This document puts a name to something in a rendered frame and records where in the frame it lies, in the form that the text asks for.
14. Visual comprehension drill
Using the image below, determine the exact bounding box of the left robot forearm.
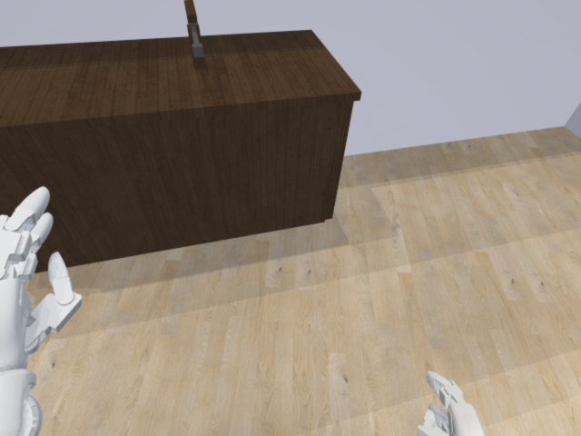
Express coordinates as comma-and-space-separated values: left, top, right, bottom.
0, 369, 43, 436

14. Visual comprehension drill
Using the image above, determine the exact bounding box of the robot right hand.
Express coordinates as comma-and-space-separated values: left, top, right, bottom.
418, 372, 486, 436

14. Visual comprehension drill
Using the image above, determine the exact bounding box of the tap lever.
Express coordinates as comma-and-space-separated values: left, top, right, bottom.
191, 25, 204, 57

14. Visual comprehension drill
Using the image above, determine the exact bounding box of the counter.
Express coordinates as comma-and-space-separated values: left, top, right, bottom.
0, 0, 361, 273

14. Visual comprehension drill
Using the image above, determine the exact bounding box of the robot left hand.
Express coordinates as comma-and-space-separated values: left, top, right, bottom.
0, 186, 82, 372

